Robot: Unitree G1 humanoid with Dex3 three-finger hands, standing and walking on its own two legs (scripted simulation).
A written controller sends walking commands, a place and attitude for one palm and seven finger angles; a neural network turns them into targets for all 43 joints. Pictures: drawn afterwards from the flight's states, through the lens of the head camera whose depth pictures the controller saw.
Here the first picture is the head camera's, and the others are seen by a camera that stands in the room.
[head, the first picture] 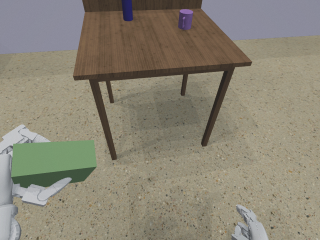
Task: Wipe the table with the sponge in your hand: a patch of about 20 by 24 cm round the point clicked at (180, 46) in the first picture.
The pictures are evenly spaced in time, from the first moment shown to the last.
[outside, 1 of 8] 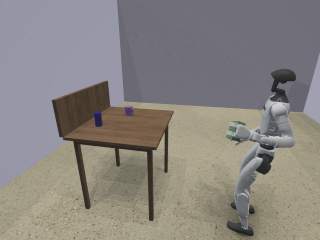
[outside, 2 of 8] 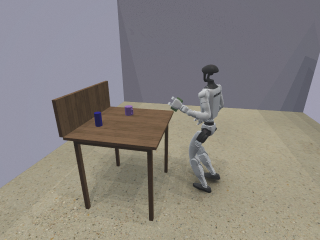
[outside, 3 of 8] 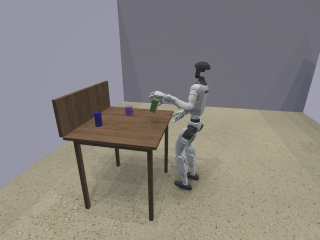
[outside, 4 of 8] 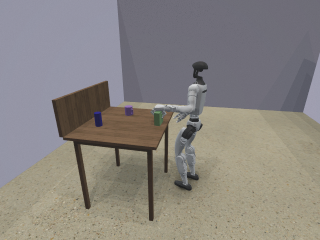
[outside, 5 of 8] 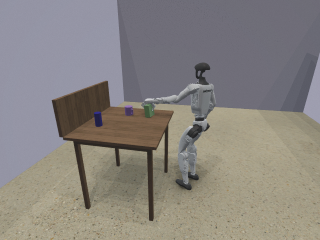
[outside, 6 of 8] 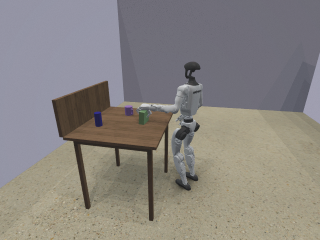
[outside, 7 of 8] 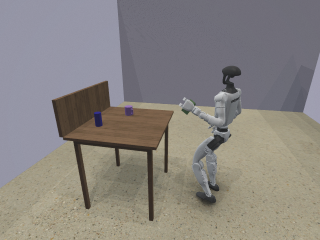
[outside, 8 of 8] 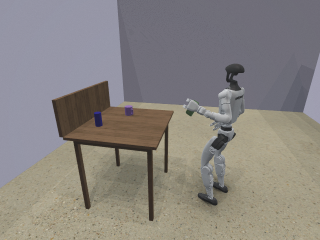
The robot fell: no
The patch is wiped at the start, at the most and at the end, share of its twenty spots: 0.00 1.00 1.00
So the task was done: yes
